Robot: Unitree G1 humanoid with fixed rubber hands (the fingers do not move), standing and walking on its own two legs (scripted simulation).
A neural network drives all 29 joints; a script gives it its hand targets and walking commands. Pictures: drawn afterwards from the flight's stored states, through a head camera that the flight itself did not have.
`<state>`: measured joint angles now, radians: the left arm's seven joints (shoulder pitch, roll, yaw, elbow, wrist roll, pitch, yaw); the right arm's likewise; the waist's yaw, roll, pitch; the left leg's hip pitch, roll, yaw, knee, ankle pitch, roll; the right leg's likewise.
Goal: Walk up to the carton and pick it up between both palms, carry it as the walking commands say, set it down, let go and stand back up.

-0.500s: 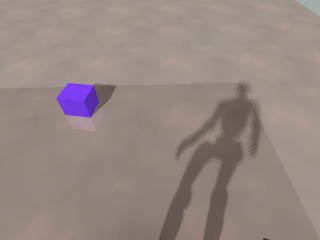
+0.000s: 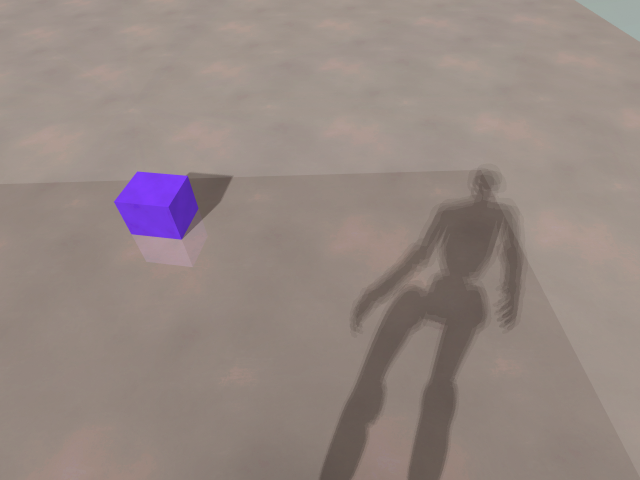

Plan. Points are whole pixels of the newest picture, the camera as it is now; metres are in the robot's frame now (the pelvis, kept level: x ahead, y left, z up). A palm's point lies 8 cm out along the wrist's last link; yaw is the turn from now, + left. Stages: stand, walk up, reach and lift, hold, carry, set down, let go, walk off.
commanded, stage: stand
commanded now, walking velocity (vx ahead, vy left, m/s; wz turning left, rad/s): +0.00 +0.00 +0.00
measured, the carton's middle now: (159, 205) +1.34 +0.75 -0.68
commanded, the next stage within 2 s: walk up in 0.30 s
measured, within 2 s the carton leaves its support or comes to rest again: neither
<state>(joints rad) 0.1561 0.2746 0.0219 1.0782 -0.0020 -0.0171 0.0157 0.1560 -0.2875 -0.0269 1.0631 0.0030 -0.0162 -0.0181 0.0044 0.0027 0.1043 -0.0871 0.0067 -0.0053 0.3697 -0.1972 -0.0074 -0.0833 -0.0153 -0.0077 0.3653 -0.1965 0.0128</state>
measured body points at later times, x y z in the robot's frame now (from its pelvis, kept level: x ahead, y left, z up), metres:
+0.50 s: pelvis -0.01 +0.00 +0.00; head +0.00 -0.01 +0.45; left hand +0.05 +0.27 -0.14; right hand +0.05 -0.29 -0.14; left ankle +0.01 +0.12 -0.75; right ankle +0.01 -0.13 -0.75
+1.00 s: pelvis +0.08 +0.03 -0.03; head +0.06 +0.08 +0.41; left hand +0.13 +0.36 -0.14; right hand +0.23 -0.25 -0.11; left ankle +0.06 +0.17 -0.75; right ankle +0.19 -0.07 -0.70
